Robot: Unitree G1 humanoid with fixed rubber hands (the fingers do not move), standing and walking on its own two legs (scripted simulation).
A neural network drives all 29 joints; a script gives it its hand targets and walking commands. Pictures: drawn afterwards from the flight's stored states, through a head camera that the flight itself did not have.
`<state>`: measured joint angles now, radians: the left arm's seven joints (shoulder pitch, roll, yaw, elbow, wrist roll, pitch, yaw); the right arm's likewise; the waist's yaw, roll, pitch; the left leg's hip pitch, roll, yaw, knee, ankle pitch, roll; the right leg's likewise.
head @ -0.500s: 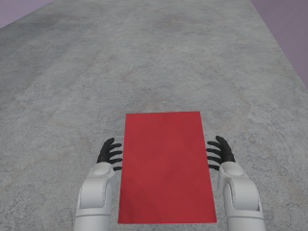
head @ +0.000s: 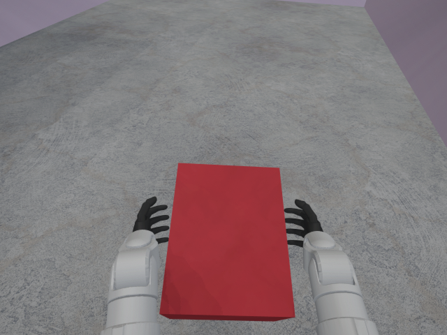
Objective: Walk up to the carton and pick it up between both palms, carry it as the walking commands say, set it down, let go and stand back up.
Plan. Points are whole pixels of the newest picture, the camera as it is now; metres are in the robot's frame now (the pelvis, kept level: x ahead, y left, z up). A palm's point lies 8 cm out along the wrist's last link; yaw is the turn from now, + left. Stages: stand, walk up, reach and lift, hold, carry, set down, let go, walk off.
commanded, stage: hold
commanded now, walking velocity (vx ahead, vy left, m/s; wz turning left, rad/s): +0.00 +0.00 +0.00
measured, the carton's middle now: (225, 241) +0.32 +0.07 -0.05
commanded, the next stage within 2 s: set down in 0.46 s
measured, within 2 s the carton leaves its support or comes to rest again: neither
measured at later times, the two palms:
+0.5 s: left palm (152, 230) +0.26 +0.20 +0.05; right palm (319, 240) +0.30 -0.11 +0.04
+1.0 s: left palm (161, 245) +0.27 +0.19 -0.01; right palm (316, 255) +0.30 -0.12 -0.02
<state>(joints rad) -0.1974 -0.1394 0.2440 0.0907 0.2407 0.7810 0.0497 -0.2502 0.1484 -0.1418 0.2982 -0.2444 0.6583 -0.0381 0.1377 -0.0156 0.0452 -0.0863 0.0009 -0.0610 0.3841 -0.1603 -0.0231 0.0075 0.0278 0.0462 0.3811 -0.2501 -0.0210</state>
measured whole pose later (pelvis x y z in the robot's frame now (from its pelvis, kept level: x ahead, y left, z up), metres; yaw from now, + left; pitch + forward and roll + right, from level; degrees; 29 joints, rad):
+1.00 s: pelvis -0.01 -0.01 -0.01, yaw +0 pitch +1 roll +0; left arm -0.34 -0.17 0.41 0.42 0.36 0.51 -0.02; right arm -0.37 0.18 -0.35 0.54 -0.35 0.47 0.00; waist 0.11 -0.03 0.02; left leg -0.33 0.00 -0.06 0.47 -0.16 -0.03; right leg -0.26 0.04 0.05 0.52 -0.27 -0.02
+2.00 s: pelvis -0.05 +0.00 -0.13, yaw -2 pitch +39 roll -1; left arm -0.57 -0.18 0.50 0.41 0.29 0.32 0.02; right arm -0.68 0.12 -0.41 0.59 -0.28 0.28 -0.02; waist 0.08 -0.05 -0.25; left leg -1.50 0.00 -0.05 1.15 -0.32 -0.03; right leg -1.44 0.07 0.06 1.21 -0.44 0.01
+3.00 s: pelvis -0.09 +0.00 -0.28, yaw -3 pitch +48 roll +0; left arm -0.93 -0.05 0.56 0.58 0.20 0.30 0.07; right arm -1.06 -0.02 -0.36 0.79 -0.21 0.27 -0.12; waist 0.10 -0.06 -0.17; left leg -2.09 0.00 -0.05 1.67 -0.42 -0.05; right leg -2.03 0.11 0.05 1.76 -0.56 0.02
